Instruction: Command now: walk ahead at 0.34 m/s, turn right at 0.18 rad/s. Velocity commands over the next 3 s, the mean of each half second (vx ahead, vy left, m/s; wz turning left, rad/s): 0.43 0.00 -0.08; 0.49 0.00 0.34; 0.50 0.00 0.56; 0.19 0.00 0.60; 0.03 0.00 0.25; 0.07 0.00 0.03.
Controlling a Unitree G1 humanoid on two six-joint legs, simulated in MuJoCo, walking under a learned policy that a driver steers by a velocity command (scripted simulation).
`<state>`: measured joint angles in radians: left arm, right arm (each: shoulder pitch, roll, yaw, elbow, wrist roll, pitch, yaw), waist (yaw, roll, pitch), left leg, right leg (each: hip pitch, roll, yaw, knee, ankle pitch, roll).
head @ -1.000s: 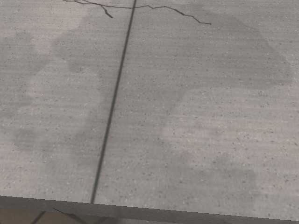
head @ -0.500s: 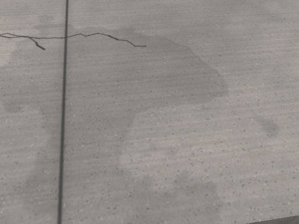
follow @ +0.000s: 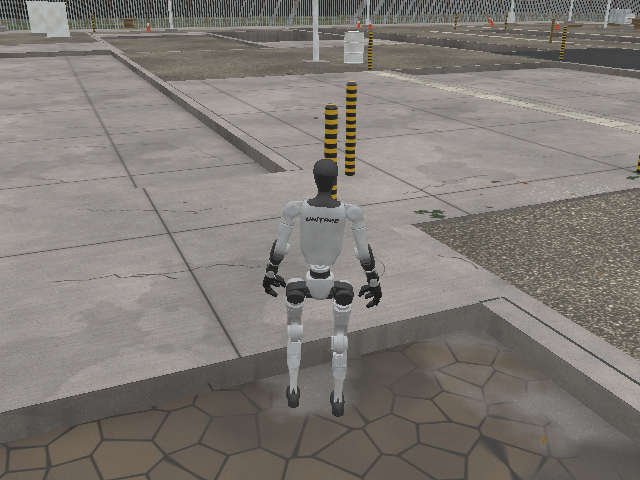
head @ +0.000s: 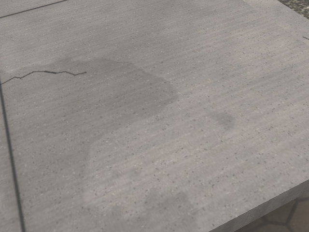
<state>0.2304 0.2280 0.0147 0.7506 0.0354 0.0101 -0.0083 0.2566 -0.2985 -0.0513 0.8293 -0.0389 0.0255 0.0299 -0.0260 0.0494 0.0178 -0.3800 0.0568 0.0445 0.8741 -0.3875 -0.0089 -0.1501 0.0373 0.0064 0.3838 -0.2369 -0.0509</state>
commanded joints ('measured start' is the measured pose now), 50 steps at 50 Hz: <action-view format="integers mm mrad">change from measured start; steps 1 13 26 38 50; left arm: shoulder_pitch -5 60 -142 -245 -98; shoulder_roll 150 175 -7 -85 -120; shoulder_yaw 37 51 4 -63 -38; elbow -31 69 -53 -283 190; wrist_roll -9 -24 21 -21 41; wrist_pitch -39 -69 -29 -15 -138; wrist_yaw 9 18 -15 -11 -44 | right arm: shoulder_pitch -26 95 290 288 97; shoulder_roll -89 -10 -5 -54 107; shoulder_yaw -23 2 2 27 41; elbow -41 -16 148 175 -11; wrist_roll -8 1 18 52 6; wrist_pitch -29 -66 -110 -91 -115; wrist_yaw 11 -43 -29 -55 97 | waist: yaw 20 -58 10 82 -95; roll -178 -109 -14 56 28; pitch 17 27 101 -152 -51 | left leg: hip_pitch -148 216 320 150 -600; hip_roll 7 -88 178 140 -8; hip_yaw -7 73 -228 -81 -298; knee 69 -360 -707 -777 978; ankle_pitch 108 112 193 1439 474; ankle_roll -5 79 263 222 274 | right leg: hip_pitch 80 -30 -996 -299 -354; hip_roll -198 -225 -102 -10 -301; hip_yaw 208 152 -46 -215 148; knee -256 -25 1393 963 -17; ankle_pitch -26 483 -106 -174 -106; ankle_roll -123 -175 13 -76 -70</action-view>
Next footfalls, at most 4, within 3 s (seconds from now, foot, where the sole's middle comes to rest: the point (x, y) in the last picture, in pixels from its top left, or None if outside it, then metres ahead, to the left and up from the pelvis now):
0.30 left None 0.16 0.09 -0.78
0.80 right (199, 198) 0.57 -0.12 -0.61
1.42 left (141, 158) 0.78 0.11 -0.61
1.74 right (150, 100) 1.13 0.07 -0.61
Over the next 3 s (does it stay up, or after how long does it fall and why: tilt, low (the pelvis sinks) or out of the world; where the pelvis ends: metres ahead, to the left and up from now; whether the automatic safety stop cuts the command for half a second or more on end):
stays up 0.97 0.11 0.16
